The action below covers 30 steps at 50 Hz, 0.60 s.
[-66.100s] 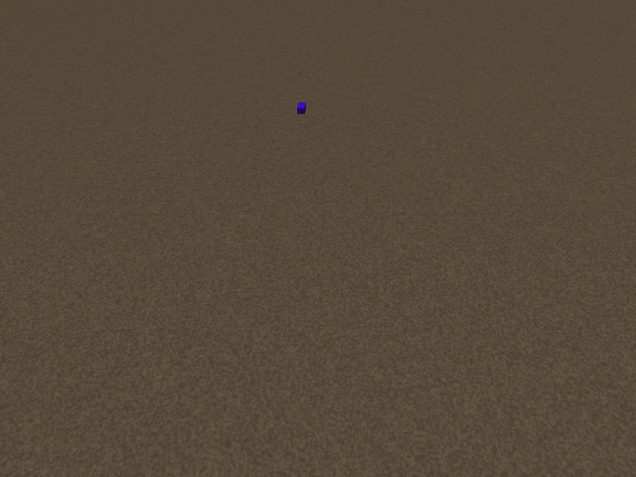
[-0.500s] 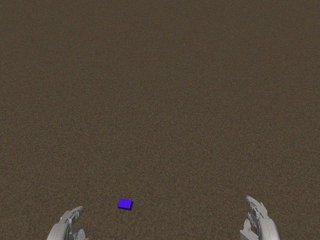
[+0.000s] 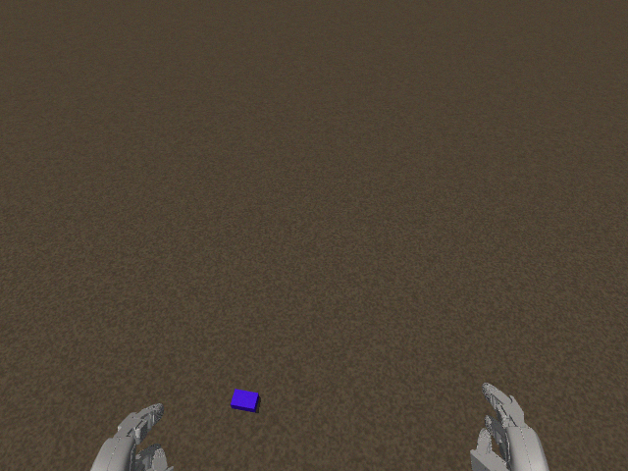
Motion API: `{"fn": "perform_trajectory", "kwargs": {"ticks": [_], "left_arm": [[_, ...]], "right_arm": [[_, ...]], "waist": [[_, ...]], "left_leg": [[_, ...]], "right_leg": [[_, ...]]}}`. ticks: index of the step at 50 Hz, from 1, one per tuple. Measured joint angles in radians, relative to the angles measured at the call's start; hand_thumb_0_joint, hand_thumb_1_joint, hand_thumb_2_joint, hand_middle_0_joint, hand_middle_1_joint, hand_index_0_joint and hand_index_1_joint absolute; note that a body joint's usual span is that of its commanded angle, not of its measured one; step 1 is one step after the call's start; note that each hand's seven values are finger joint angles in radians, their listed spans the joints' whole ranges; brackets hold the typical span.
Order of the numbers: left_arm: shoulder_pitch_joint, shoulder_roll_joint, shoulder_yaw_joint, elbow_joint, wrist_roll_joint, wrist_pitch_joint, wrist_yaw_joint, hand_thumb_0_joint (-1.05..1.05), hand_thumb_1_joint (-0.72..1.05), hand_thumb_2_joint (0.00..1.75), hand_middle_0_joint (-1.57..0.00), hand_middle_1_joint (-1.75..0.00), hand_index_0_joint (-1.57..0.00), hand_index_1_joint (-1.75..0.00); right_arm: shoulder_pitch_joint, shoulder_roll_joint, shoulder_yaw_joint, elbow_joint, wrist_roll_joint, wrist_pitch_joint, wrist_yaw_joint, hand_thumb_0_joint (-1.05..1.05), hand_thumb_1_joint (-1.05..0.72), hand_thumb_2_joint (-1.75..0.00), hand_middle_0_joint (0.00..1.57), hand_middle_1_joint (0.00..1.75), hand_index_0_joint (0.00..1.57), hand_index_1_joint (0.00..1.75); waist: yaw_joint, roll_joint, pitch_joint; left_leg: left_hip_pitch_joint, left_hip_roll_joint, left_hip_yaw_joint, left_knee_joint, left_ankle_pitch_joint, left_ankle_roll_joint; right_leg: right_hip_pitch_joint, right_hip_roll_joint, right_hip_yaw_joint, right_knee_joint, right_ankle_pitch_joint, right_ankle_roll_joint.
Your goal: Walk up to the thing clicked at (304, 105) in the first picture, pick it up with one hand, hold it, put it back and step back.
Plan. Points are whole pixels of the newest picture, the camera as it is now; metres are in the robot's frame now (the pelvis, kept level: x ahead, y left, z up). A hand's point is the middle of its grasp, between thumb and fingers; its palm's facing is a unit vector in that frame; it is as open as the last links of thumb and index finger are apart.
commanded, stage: stand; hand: left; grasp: from above
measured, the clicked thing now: (245, 400) +0.47 +0.19 -0.70
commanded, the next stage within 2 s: none
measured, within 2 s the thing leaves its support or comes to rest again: neither
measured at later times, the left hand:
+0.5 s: hand out of the picture +0.04 +0.24 -0.11, palm faces +0.05 -0.94 -0.33, open 7.4 cm
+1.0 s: hand out of the picture +0.04 +0.24 -0.09, palm faces +0.06 -0.94 -0.35, open 7.4 cm
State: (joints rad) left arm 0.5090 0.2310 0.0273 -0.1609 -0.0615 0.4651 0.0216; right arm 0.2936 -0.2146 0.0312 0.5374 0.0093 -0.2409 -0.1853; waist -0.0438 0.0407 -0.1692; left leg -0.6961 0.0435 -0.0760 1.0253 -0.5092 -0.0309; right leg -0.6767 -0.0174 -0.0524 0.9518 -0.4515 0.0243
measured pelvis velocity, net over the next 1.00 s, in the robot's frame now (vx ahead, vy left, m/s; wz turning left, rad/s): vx -0.01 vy -0.01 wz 0.03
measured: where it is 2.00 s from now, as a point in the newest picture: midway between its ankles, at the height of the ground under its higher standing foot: outside the picture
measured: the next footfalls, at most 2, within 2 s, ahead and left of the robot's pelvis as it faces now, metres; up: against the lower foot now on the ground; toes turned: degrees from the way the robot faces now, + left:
none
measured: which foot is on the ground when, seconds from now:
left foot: down 0.00-1.00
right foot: down 0.00-1.00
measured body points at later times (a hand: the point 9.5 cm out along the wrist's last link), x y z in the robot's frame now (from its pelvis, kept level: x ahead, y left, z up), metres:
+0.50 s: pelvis +0.00 +0.01 +0.05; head +0.01 +0.01 +0.50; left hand +0.04 +0.29 -0.09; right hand +0.08 -0.27 -0.08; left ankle +0.00 +0.13 -0.68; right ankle +0.01 -0.14 -0.68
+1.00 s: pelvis -0.01 -0.01 +0.07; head -0.01 -0.01 +0.52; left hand +0.04 +0.29 -0.07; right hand +0.07 -0.29 -0.08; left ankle +0.00 +0.13 -0.68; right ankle +0.01 -0.14 -0.68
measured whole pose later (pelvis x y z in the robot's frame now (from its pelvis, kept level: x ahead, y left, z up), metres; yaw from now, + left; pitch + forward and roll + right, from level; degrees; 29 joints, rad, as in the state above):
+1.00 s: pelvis -0.01 -0.01 +0.07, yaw +2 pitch -5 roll +0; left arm 0.14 0.30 0.03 1.14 0.03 0.01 0.03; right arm 0.15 -0.30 -0.03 1.11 -0.02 0.01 -0.02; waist 0.01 0.02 0.07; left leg -0.11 0.02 -0.07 0.40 -0.21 -0.03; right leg -0.10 -0.04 -0.07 0.38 -0.19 0.02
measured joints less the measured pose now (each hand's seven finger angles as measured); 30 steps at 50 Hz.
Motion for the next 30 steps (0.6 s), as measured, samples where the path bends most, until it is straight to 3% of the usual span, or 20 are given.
{"fn": "perform_trajectory", "kwargs": {"ticks": [2,4,6,10,18,30], "left_arm": [[0.001,0.000,0.000,0.000,0.000,0.001,0.001,0.01,0.91,0.90,-0.20,-0.30,-0.20,-0.30],[-0.081,0.015,-0.023,0.141,0.049,-0.125,0.008,0.01,0.91,0.90,-0.21,-0.30,-0.20,-0.30],[-0.182,0.030,-0.031,0.340,0.083,-0.238,0.011,0.01,0.90,0.90,-0.21,-0.30,-0.20,-0.30],[-0.279,0.053,-0.015,0.611,0.107,-0.337,0.006,0.01,0.91,0.90,-0.21,-0.30,-0.20,-0.30],[-0.286,0.068,0.021,0.945,0.107,-0.411,0.009,0.01,0.91,0.90,-0.20,-0.30,-0.20,-0.30],[-0.285,0.048,0.009,1.201,0.093,-0.440,0.010,0.01,0.91,0.90,-0.21,-0.30,-0.20,-0.30]], "right_arm": [[0.000,0.000,0.000,0.000,0.000,0.000,0.000,0.01,-0.91,-0.90,0.21,0.30,0.20,0.30],[-0.036,-0.006,-0.016,0.060,-0.057,0.031,0.028,0.01,-0.91,-0.90,0.21,0.30,0.20,0.30],[-0.077,-0.031,-0.013,0.140,-0.096,0.104,0.080,0.01,-0.91,-0.90,0.21,0.30,0.20,0.30],[-0.110,-0.063,-0.035,0.243,-0.081,0.176,0.151,0.01,-0.90,-0.90,0.21,0.30,0.21,0.30],[-0.093,-0.085,-0.078,0.363,-0.065,0.219,0.172,0.01,-0.91,-0.90,0.21,0.30,0.20,0.30],[-0.105,-0.062,-0.066,0.493,-0.041,0.248,0.161,0.01,-0.91,-0.90,0.21,0.30,0.20,0.30]], "waist": [[-0.001,0.000,-0.001],[0.017,-0.017,0.070],[0.041,-0.038,0.116],[0.061,-0.060,0.167],[0.061,-0.047,0.203],[0.064,-0.029,0.239]], "left_leg": [[0.000,0.000,0.000,0.001,-0.001,0.000],[0.064,-0.011,0.006,-0.021,0.010,0.005],[0.122,-0.024,0.018,-0.063,0.031,0.009],[0.208,-0.042,0.033,-0.139,0.066,0.015],[0.333,-0.041,0.032,-0.266,0.116,0.021],[0.495,-0.040,0.021,-0.479,0.218,0.018]], "right_leg": [[0.001,0.000,0.000,0.000,0.000,0.000],[0.059,-0.011,0.005,-0.008,0.001,0.000],[0.107,-0.024,0.015,-0.028,0.010,-0.004],[0.178,-0.043,0.028,-0.075,0.030,0.003],[0.310,-0.043,0.021,-0.214,0.086,0.013],[0.483,-0.041,0.002,-0.439,0.188,0.013]]}}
